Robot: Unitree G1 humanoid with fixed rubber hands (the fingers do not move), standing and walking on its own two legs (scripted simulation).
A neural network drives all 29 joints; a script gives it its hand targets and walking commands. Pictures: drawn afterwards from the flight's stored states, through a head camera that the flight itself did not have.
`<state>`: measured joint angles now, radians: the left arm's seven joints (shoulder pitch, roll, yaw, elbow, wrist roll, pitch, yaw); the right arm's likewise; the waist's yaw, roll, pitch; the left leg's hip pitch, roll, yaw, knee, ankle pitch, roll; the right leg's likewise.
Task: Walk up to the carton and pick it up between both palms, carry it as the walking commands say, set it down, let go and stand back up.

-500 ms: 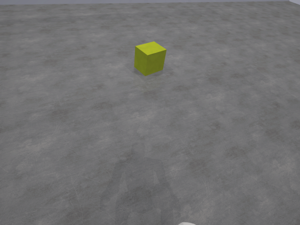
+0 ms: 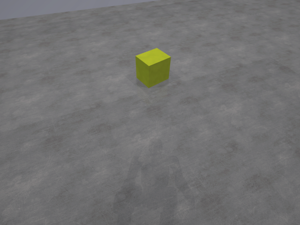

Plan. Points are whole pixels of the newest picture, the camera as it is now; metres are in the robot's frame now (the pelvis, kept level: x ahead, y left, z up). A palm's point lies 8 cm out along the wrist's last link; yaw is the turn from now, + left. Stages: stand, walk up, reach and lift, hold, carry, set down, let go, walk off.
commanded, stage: walk up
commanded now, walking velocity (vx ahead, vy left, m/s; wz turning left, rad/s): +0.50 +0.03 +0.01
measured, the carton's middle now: (152, 67) +1.74 -0.07 -0.64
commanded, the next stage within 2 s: none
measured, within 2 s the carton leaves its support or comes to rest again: neither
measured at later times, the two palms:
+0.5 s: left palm (50, 215) +0.21 +0.31 -0.16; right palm (183, 151) +0.43 -0.13 -0.15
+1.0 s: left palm (95, 103) +0.72 +0.27 -0.17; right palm (191, 136) +0.50 -0.18 -0.15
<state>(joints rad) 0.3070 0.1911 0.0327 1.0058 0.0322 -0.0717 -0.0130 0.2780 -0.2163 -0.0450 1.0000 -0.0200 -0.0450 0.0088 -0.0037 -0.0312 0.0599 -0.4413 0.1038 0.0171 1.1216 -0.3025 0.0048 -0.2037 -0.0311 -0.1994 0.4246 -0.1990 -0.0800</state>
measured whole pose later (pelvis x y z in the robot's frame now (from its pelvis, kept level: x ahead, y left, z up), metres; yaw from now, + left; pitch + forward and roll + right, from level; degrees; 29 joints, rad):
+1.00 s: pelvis +0.62 +0.05 -0.03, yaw +3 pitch +3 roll -2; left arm 0.12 0.17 0.02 0.97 0.03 -0.03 -0.05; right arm 0.51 -0.18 -0.04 1.12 -0.01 -0.06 -0.01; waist -0.07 0.03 0.04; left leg 0.08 0.14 0.10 0.58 -0.53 -0.05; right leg -0.50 -0.02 -0.21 0.59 -0.13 -0.05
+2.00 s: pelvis +1.13 +0.11 +0.01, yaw +4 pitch -1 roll -5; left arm 0.13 0.21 0.04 0.95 0.02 0.01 -0.06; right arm 0.56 -0.12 -0.04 1.13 -0.02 -0.08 0.00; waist -0.10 -0.01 0.00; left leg 0.05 0.14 0.08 0.21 -0.25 -0.03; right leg -0.61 -0.10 -0.10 0.75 0.04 0.05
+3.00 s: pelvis +1.47 +0.16 +0.01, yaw +4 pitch +0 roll -7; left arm 0.25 0.22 0.05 1.02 0.01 0.01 0.01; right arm 0.28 -0.15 -0.03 1.01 -0.03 -0.06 -0.03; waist -0.01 -0.02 0.07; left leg -0.25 0.11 0.08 0.40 -0.15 0.05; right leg -0.39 -0.04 -0.06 0.92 -0.32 0.04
